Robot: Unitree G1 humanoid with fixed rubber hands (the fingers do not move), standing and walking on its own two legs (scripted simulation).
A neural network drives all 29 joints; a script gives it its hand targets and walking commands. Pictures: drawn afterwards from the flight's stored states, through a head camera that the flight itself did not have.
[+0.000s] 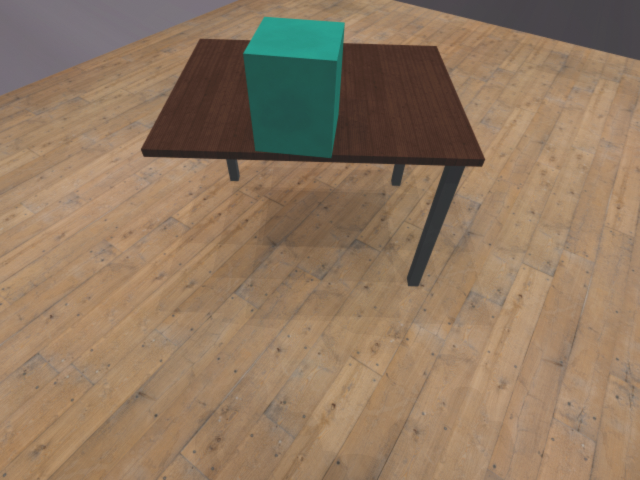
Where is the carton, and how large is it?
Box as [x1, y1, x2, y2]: [243, 17, 344, 157]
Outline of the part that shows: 264,17 243,53 255,150 331,157 338,114 344,22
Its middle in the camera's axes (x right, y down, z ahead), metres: -0.05 -0.38 +0.97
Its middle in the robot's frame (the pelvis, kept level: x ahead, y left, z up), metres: +0.98 +0.08 -0.01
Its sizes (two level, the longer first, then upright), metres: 0.210 0.200 0.250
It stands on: a table, 0.64 m high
